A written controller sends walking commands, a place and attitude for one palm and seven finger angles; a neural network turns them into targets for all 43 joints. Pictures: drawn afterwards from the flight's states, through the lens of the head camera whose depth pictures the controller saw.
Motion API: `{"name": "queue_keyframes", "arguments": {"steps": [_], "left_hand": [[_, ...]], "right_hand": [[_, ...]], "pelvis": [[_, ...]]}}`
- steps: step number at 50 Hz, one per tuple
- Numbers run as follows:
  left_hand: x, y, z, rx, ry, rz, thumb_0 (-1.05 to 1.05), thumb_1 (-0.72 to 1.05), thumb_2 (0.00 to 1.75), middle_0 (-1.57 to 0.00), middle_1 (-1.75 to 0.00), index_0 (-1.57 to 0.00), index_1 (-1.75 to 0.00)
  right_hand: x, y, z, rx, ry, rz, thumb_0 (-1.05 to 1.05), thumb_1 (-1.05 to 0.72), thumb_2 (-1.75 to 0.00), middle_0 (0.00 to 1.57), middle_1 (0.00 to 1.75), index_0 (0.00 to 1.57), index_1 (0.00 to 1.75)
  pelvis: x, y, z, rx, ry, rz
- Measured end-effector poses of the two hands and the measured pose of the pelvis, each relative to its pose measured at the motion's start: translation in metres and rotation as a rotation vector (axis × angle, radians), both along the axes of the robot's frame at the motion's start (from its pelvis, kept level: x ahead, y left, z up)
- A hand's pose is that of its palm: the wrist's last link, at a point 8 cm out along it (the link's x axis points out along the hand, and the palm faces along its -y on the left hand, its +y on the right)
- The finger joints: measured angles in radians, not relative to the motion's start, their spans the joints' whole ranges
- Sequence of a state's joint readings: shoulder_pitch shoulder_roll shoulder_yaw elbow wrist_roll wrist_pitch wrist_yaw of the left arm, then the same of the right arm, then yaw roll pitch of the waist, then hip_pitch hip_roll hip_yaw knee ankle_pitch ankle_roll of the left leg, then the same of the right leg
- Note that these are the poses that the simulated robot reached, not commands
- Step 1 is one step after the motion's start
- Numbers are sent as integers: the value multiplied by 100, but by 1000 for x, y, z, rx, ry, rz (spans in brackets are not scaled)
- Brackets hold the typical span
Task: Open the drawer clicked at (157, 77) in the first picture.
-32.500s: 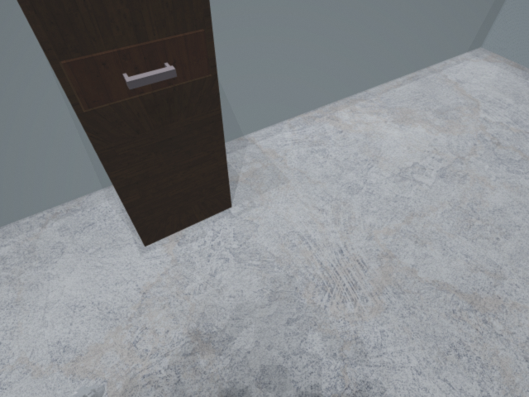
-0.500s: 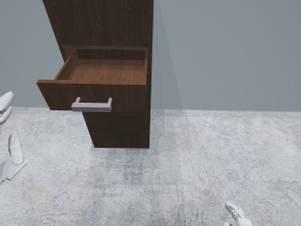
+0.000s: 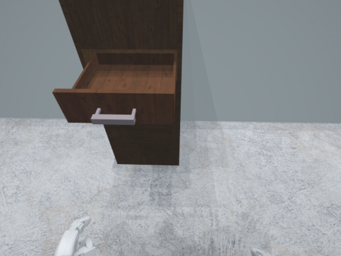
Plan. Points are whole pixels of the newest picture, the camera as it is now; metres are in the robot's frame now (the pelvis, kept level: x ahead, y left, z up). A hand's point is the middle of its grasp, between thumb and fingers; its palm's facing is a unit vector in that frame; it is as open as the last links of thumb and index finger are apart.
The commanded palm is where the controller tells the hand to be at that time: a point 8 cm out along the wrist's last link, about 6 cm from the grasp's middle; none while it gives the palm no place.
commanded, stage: let the arm hang, fingers relaxed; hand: left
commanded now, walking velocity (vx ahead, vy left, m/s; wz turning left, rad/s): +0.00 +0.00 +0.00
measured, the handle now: (115, 115) +0.53 +0.20 +0.02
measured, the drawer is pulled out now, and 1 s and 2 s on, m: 0.29 0.29 0.29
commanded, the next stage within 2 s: look to check the result in 0.90 s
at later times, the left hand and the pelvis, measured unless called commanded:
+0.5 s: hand out of the picture -0.02 +0.19 -0.16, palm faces +0.01 -0.97 -0.22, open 7.4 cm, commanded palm none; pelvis +0.01 +0.01 +0.02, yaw -2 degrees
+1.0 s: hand out of the picture +0.02 +0.17 -0.16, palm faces +0.00 -0.98 -0.19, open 7.4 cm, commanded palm none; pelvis +0.02 +0.01 +0.02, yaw -2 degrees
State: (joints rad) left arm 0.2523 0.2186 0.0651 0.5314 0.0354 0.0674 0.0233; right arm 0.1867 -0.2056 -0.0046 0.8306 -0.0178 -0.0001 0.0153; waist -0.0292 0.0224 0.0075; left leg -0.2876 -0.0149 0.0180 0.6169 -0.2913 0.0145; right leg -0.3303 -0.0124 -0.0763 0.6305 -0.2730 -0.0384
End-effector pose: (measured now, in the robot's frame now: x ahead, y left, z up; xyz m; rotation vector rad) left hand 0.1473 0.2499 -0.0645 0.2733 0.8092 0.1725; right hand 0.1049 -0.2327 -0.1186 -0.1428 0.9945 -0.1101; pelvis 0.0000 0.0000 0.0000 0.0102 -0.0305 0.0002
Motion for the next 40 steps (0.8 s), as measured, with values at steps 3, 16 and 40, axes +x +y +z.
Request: {"name": "queue_keyframes", "arguments": {"steps": [3,16,40], "left_hand": [[-55,-35,-52,-128,296,-8,1,91,90,-20,-30,-19,-30],[-169,-6,-59,-89,654,148,-1,95,90,-20,-30,-20,-30],[-135,-31,-63,-131,594,108,1,92,90,-20,-30,-20,-30]], "right_hand": [[-36,1,-2,-16,121,-32,1,-91,-90,20,30,20,30],[-147,15,-7,-6,506,-113,1,-92,-90,20,30,20,30],[-126,49,-17,80,440,-138,1,-91,-90,20,30,20,30]], "pelvis": [[0,0,5,-6,-1,-13],[5,3,16,-19,-1,-17],[12,7,17,-9,-1,-38]]}}
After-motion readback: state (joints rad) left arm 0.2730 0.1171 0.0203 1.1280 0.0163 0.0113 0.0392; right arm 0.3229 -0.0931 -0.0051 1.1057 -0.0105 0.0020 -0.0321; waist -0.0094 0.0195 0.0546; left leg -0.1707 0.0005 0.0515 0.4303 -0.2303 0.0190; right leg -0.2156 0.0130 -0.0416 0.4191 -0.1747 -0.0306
